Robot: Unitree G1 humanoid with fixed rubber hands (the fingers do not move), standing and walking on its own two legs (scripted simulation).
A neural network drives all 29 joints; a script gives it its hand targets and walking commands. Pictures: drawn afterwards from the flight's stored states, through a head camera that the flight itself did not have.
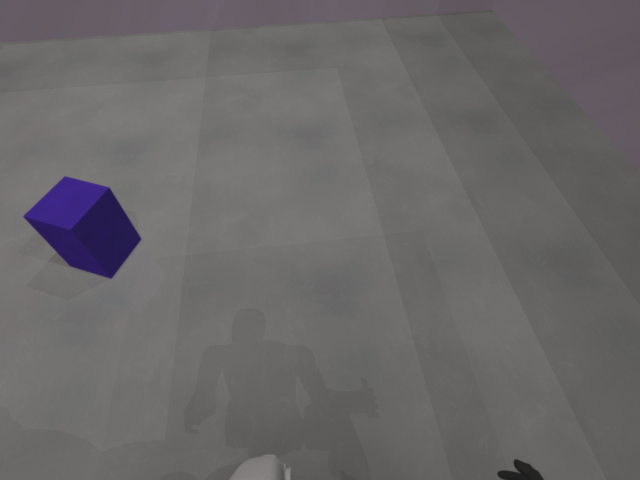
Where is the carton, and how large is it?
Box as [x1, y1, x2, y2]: [23, 176, 140, 278]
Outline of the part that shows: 65,176 23,216 71,266 111,278 139,241 140,237 108,187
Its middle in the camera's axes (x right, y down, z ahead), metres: -0.85 -0.02 +1.41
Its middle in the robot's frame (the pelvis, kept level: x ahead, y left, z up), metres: +0.96 +0.88 -0.62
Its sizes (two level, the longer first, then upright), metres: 0.197 0.188 0.295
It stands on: the floor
